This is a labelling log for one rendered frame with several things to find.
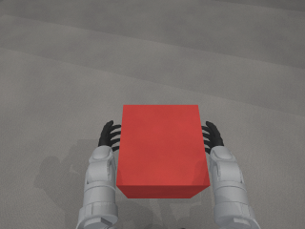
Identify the carton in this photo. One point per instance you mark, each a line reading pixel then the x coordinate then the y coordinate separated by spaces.
pixel 161 152

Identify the robot left hand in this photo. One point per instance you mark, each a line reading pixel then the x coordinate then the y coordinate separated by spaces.
pixel 106 136

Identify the robot right forearm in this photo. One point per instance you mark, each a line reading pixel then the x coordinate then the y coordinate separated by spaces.
pixel 232 207

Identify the robot left forearm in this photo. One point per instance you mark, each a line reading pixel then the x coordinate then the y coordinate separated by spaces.
pixel 99 209

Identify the robot right hand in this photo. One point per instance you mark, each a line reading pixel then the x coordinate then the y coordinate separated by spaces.
pixel 214 136

